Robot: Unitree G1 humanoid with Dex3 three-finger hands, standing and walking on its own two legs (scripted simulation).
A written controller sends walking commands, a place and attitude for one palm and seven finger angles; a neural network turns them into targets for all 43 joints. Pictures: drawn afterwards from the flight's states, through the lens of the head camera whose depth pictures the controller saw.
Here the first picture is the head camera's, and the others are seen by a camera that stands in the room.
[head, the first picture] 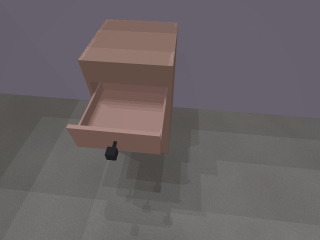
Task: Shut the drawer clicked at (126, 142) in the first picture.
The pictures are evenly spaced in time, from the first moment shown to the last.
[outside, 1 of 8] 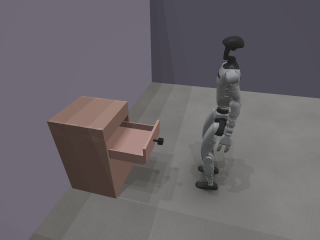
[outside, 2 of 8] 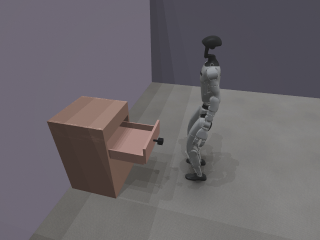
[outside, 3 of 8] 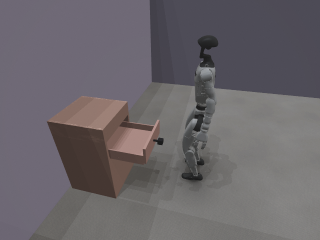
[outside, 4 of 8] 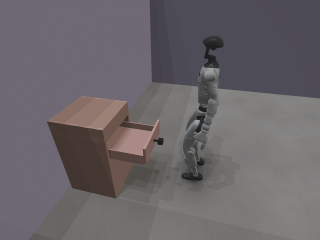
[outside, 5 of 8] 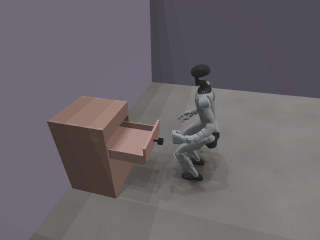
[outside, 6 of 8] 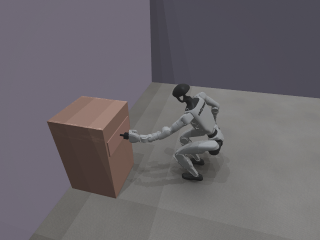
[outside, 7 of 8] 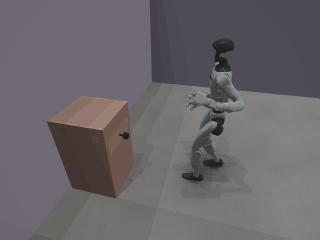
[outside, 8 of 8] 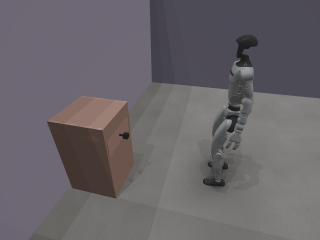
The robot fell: no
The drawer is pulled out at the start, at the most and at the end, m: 0.29 0.29 0.00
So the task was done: yes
